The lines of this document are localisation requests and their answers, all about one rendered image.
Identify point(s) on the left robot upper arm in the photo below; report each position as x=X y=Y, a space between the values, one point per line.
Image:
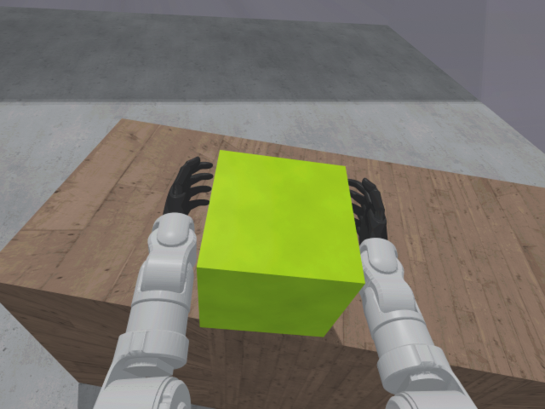
x=145 y=393

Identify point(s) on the robot right hand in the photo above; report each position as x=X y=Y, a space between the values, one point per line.
x=372 y=221

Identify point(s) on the right robot upper arm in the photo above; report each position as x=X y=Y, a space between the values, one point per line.
x=430 y=400

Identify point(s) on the right robot forearm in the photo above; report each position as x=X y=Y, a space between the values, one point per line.
x=408 y=359

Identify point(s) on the carton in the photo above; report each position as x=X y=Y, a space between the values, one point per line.
x=280 y=250

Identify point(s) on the robot left hand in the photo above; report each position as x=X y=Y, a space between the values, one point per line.
x=181 y=191

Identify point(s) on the pedestal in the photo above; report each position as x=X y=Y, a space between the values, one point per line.
x=472 y=249

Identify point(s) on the left robot forearm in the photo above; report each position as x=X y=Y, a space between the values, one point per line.
x=155 y=341

